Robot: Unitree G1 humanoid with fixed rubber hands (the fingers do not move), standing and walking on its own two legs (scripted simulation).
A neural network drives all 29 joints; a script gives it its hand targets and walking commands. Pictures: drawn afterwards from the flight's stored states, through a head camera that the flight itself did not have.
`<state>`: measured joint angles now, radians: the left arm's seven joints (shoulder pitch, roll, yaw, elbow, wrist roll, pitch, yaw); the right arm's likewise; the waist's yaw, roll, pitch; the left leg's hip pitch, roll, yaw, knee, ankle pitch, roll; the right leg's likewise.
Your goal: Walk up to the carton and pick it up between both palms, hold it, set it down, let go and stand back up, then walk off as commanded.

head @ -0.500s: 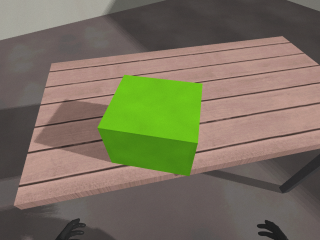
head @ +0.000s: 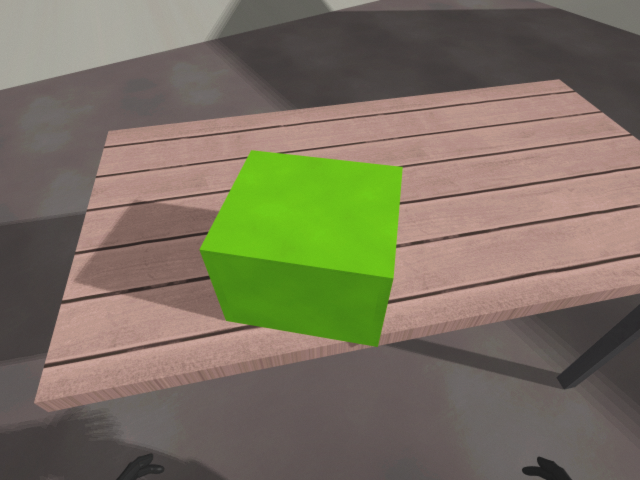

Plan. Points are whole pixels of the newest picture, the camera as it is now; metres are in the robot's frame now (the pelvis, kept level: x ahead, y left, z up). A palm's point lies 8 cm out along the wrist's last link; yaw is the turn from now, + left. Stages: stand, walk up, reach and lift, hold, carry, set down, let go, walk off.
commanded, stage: stand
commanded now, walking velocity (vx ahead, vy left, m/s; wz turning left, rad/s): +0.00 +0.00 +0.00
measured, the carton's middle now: (312, 245) +0.45 +0.05 +0.02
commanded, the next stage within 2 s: walk up in 0.48 s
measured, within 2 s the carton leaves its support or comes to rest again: neither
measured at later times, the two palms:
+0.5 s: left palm out of the picture +0.08 +0.29 -0.11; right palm out of the picture +0.09 -0.28 -0.09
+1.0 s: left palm out of the picture +0.10 +0.25 -0.11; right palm out of the picture -0.01 -0.42 -0.06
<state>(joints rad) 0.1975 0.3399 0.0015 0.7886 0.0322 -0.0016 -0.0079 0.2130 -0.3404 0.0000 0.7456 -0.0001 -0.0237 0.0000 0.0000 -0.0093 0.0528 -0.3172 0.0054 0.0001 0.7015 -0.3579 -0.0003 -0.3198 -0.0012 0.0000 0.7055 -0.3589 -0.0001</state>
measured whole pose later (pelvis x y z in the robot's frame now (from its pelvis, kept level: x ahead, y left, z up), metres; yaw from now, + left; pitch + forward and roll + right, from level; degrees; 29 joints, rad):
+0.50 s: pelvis -0.01 +0.00 +0.00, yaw +0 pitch -2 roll +0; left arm 0.20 0.34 0.00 0.86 0.03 0.00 -0.01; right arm 0.21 -0.34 0.00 0.82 0.00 -0.02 0.00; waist 0.00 -0.01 0.05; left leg -0.32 0.01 0.00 0.69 -0.34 0.00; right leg -0.31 0.00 0.00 0.68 -0.33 0.00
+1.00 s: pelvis +0.00 -0.08 +0.00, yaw +0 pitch -2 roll +1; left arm 0.20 0.48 0.10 0.81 0.06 0.05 -0.08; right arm 0.46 -0.44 -0.01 0.85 0.00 -0.07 -0.04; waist 0.00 -0.12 0.09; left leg -0.29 0.09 -0.06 0.66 -0.35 0.00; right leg -0.52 -0.05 0.02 0.92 -0.41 0.00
